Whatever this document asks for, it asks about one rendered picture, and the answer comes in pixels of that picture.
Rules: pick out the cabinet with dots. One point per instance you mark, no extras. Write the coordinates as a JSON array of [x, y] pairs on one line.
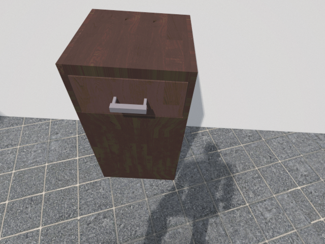
[[137, 45]]

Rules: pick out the handle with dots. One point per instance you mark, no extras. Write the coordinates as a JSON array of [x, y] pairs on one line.
[[128, 108]]

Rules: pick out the drawer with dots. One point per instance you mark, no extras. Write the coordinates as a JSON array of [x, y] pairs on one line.
[[164, 98]]

